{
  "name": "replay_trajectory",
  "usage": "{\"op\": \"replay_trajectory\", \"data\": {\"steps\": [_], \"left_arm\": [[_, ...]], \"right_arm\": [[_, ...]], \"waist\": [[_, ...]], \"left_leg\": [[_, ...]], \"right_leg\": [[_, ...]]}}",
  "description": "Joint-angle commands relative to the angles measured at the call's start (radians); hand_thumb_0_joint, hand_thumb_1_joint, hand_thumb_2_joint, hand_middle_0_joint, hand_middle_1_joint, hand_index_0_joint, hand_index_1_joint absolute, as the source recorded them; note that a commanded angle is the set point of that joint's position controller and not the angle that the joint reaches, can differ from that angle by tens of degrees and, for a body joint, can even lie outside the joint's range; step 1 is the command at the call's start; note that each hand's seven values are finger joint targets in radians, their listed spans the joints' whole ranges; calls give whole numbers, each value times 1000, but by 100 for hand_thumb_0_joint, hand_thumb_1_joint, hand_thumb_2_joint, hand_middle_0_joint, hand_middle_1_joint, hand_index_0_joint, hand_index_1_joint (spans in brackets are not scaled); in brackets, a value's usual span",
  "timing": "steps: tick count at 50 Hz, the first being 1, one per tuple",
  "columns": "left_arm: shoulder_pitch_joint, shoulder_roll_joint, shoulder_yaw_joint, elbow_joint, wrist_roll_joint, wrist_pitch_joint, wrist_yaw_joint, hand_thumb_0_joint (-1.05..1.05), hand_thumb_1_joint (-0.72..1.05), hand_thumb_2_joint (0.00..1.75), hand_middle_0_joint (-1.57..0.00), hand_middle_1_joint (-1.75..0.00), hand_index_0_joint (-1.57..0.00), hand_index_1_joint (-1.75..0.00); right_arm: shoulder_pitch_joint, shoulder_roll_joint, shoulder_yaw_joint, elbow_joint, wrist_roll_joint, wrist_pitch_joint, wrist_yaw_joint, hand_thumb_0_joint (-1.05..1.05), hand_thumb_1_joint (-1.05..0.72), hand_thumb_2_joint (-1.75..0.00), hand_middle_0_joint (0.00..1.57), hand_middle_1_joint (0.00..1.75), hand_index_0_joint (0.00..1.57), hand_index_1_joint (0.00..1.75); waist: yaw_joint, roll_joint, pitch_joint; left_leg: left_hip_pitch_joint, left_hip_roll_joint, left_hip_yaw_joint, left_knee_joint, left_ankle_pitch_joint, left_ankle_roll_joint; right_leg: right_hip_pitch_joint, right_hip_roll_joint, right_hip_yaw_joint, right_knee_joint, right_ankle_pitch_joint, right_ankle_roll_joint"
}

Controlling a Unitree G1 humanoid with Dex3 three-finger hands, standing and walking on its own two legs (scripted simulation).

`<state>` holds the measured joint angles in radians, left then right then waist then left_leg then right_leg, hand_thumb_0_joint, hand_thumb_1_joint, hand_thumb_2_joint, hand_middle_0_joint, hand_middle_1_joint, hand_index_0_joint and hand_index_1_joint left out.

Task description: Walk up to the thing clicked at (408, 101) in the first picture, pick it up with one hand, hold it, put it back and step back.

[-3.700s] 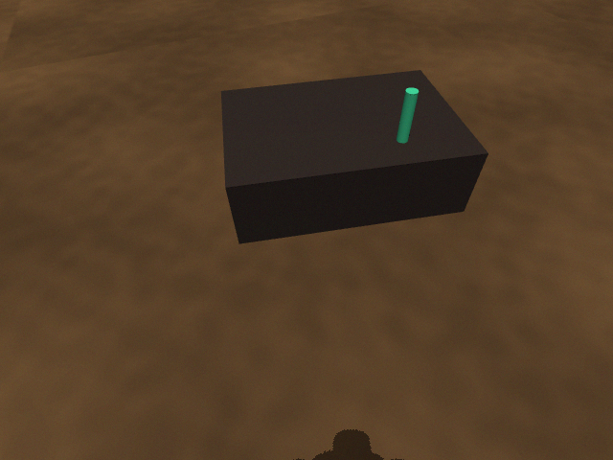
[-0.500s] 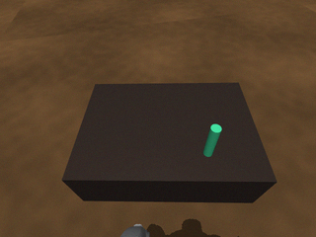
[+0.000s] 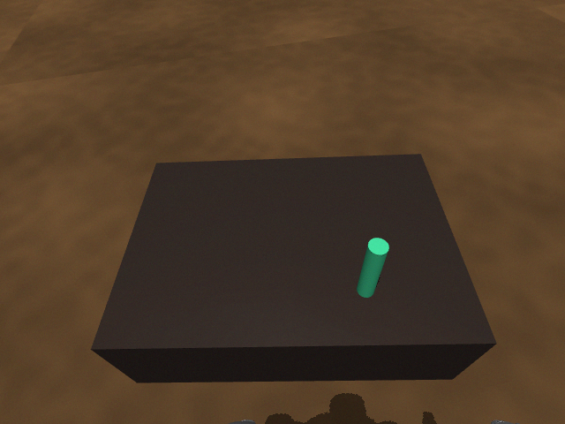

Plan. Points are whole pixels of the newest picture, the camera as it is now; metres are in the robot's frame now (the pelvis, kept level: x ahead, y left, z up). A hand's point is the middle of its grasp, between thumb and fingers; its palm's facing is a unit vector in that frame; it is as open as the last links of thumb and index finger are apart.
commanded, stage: walk up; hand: right
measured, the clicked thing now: (371, 270) +0.53 -0.18 -0.31
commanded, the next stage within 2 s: stand in 1.34 s
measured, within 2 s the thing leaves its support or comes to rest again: neither
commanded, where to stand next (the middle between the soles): +0.07 +0.03 m, yaw +1 degrees
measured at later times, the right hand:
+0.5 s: hand out of the picture +0.12 -0.24 -0.12, palm faces -0.04 +0.94 -0.34, open 7.4 cm
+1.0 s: hand out of the picture +0.14 -0.23 -0.13, palm faces -0.06 +0.94 -0.32, open 7.4 cm
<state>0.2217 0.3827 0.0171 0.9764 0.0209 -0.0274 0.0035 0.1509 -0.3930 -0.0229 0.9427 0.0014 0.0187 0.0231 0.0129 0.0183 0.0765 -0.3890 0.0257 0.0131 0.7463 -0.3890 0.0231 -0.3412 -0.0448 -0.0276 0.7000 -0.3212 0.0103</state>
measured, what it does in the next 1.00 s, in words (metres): stands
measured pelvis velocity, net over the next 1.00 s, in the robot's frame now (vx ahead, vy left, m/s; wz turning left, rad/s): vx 0.04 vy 0.02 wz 0.05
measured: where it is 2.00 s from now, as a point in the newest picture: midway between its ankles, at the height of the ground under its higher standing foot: outside the picture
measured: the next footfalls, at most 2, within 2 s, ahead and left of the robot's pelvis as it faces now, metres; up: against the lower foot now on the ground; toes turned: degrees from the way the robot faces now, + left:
none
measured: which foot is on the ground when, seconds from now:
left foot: down 0.00-1.00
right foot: down 0.00-1.00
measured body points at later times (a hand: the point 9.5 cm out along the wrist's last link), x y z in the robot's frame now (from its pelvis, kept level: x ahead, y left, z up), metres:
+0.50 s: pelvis +0.03 +0.01 +0.03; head +0.03 +0.02 +0.48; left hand +0.13 +0.32 -0.10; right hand +0.12 -0.29 -0.10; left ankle +0.05 +0.13 -0.72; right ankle +0.03 -0.13 -0.72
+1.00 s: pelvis +0.04 +0.02 +0.03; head +0.05 +0.02 +0.48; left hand +0.09 +0.33 -0.10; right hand +0.14 -0.27 -0.10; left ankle +0.05 +0.13 -0.72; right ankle +0.03 -0.13 -0.72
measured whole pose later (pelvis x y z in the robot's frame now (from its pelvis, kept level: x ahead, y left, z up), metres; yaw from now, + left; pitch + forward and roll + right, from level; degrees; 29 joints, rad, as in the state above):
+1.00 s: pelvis +0.04 +0.02 +0.03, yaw +3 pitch -2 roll +0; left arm 0.09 0.36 0.01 1.18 0.01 -0.01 0.00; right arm 0.06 -0.34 -0.01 1.16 -0.01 0.01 0.02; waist 0.01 0.00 0.05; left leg -0.15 -0.01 -0.01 0.35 -0.16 0.01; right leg -0.09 -0.08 -0.08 0.31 -0.18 0.05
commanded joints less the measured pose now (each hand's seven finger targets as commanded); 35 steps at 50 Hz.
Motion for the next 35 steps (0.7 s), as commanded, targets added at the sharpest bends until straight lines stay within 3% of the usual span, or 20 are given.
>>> {"op": "replay_trajectory", "data": {"steps": [1, 2, 3, 6, 10, 13, 16, 20, 26, 35], "left_arm": [[-101, 239, 49, -60, -7, -35, 12, 0, 90, 90, -20, -30, -20, -30], [-84, 219, 41, -53, -11, -32, 11, 0, 90, 90, -20, -30, -20, -30], [-93, 218, 39, -36, -16, -28, 11, 0, 90, 90, -20, -30, -20, -30], [-172, 235, 41, -16, -11, -23, 10, 0, 90, 90, -20, -30, -20, -30], [-176, 214, 30, 23, -21, -20, 8, 0, 90, 90, -20, -30, -20, -30], [-173, 210, 30, 59, -25, -21, 9, 0, 90, 90, -20, -30, -20, -30], [-201, 209, 30, 74, -28, -15, 9, 0, 90, 90, -20, -30, -20, -30], [-225, 197, 23, 102, -25, -8, 7, 0, 90, 90, -20, -30, -20, -30], [-234, 196, 23, 124, -18, -11, 4, 0, 90, 90, -20, -30, -20, -30], [-230, 193, 24, 141, -10, -17, 5, 0, 90, 90, -20, -30, -20, -30]], "right_arm": [[22, -183, -50, 6, -6, -43, -18, 0, -90, -90, 20, 30, 20, 30], [-16, -208, -52, 3, -7, -48, -19, 0, -90, -90, 20, 30, 20, 30], [-62, -219, -51, 5, -2, -48, -14, 0, -90, -90, 20, 30, 20, 30], [-45, -201, -36, 55, -6, -40, -10, 0, -90, -90, 20, 30, 20, 30], [-71, -202, -22, 99, -7, -47, -9, 0, -90, -90, 20, 30, 20, 30], [-90, -197, -15, 124, -2, -52, -10, 0, -90, -90, 20, 30, 20, 30], [-93, -201, -19, 144, -4, -52, -16, 0, -90, -90, 20, 30, 20, 30], [-122, -190, -21, 159, -5, -46, -19, 0, -90, -90, 20, 30, 20, 30], [-145, -187, -25, 161, -5, -44, -18, 0, -90, -90, 20, 30, 20, 30], [-161, -180, -29, 161, -6, -34, -15, 0, -90, -90, 20, 30, 20, 30]], "waist": [[-29, -125, -129], [-10, -91, -148], [6, -77, -129], [-23, -93, -97], [-3, -27, -101], [12, -16, -144], [6, 6, -155], [5, 23, -120], [-2, 14, -133], [-10, -9, -117]], "left_leg": [[197, 45, -55, -194, 214, 15], [209, 88, -131, -226, 237, 32], [143, 92, -150, -233, 163, 41], [119, 65, -112, -284, 102, 19], [116, 92, -148, -361, 167, 22], [162, 99, -134, -356, 347, 19], [195, 104, -121, -375, 421, 15], [185, 109, -130, -430, 342, 9], [236, 104, -116, -443, 349, 4], [261, 93, -111, -451, 314, -1]], "right_leg": [[-12, -156, 153, -201, 209, -101], [-9, -125, 133, -200, 173, -72], [27, -88, 106, -238, 39, -50], [65, -116, 130, -286, -55, -58], [141, -87, 81, -296, 31, -48], [217, -90, 62, -306, 179, -42], [246, -97, 45, -318, 234, -35], [249, -92, 36, -361, 181, -27], [252, -104, 36, -401, 212, -17], [228, -107, 39, -446, 164, -12]]}}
